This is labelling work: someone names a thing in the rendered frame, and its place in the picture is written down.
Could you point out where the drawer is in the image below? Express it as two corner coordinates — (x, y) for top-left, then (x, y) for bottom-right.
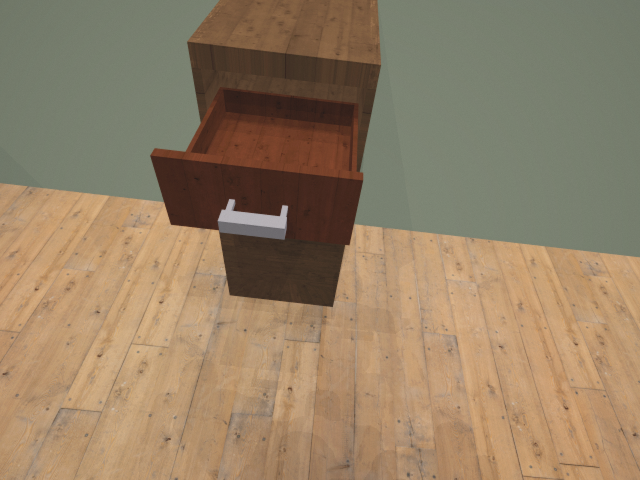
(150, 87), (363, 245)

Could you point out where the cabinet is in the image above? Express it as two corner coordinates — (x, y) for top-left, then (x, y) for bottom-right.
(187, 0), (381, 307)

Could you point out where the handle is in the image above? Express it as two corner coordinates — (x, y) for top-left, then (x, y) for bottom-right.
(218, 199), (288, 240)

